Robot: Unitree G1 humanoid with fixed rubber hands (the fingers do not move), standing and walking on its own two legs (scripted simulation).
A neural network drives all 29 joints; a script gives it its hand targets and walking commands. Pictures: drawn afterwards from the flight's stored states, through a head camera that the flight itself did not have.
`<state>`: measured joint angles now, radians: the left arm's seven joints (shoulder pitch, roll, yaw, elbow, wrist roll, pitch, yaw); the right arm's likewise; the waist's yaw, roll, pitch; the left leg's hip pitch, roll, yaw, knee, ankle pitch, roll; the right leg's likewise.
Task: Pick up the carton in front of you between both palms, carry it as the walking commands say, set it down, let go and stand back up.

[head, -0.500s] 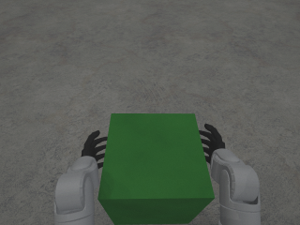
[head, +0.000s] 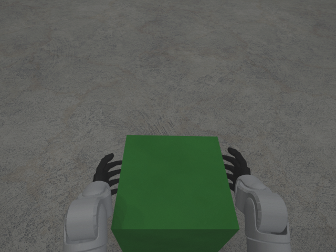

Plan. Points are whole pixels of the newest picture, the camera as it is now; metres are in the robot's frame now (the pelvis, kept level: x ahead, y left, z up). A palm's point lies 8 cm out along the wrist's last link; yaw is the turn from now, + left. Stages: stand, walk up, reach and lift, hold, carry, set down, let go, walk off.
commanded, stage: carry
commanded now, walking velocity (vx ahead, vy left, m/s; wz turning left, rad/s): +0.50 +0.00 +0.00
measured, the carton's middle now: (170, 200) +0.25 +0.00 -0.02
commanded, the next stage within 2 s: none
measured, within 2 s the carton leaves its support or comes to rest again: neither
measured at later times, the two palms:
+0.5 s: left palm (128, 79) +0.59 +0.12 +0.08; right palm (220, 74) +0.63 -0.18 +0.07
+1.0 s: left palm (126, 42) +0.84 +0.14 +0.07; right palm (202, 39) +0.86 -0.16 +0.07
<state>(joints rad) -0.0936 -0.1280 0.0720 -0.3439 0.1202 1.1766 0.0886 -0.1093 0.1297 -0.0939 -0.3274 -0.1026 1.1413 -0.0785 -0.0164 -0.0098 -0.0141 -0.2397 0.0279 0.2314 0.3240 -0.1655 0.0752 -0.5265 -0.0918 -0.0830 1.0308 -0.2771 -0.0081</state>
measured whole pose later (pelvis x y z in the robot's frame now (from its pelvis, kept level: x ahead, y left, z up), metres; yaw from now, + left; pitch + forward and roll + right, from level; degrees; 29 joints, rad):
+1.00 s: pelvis +0.58 -0.01 -0.01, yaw +1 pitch +3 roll +1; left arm -0.12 -0.13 0.09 -0.40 0.11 1.20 0.09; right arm -0.15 0.13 -0.10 -0.37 -0.10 1.16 -0.08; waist 0.00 -0.03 -0.03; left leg -0.30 0.03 0.22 0.42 -0.18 0.05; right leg -0.19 -0.07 -0.12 0.45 -0.29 0.02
